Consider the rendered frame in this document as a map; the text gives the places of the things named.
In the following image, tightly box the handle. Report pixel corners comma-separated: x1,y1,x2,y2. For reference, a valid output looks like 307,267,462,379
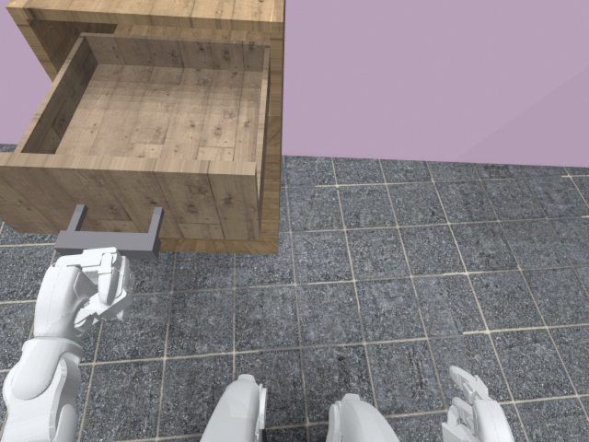
53,204,165,259

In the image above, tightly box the robot left forearm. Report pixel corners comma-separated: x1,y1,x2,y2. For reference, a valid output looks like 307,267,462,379
1,336,84,442

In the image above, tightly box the left robot hand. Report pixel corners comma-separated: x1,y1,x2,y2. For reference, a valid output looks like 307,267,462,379
33,247,135,344

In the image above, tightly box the right robot hand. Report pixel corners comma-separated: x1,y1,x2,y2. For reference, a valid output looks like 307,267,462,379
442,366,514,442

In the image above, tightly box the cabinet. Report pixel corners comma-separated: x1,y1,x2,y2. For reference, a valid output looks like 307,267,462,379
6,0,285,254

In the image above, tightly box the robot thigh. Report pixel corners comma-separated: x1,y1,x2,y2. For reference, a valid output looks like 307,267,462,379
329,399,400,442
200,380,268,442

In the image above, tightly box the drawer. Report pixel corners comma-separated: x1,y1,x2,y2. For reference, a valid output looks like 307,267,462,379
0,32,271,240

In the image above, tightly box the robot left thigh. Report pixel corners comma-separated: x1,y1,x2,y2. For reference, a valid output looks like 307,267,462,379
200,380,268,442

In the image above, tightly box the robot right thigh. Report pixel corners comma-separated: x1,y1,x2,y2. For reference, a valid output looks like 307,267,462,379
329,399,400,442

